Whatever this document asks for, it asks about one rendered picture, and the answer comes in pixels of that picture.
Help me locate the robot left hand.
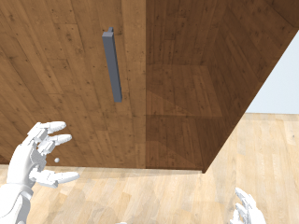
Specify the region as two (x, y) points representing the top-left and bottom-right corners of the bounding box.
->
(7, 121), (80, 189)

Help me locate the left robot forearm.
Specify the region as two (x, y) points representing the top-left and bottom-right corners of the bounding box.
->
(0, 183), (34, 224)

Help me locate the handle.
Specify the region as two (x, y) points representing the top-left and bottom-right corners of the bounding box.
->
(102, 27), (122, 103)

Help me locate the robot right hand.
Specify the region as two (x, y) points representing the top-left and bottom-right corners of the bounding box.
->
(230, 188), (266, 224)

